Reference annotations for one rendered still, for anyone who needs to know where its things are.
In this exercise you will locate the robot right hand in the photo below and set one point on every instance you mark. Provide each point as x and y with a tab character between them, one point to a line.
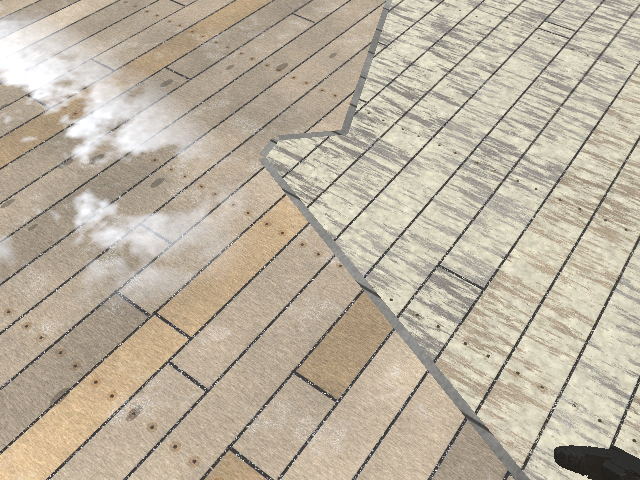
598	463

